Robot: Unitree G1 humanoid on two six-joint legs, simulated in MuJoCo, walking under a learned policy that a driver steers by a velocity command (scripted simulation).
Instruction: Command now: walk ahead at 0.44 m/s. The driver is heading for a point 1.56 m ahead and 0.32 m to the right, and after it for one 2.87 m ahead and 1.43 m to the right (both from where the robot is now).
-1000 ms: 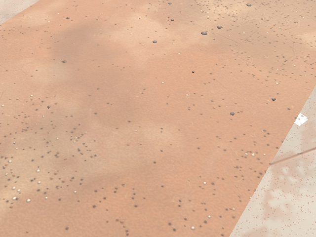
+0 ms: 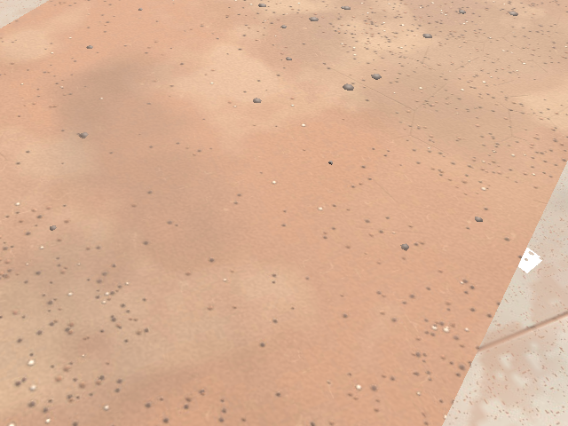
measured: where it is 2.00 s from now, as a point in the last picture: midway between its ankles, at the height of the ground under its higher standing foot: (318, 232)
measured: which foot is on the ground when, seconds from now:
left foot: down 0.00-0.30, up 0.32-0.80, down 0.82-1.00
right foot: up 0.00-0.26, down 0.28-0.82, up 0.84-1.00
